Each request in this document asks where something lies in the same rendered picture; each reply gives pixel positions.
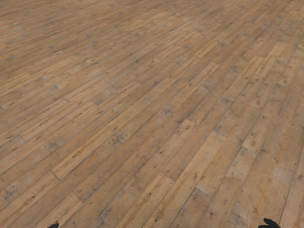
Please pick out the right robot hand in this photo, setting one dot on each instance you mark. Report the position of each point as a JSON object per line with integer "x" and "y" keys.
{"x": 271, "y": 224}

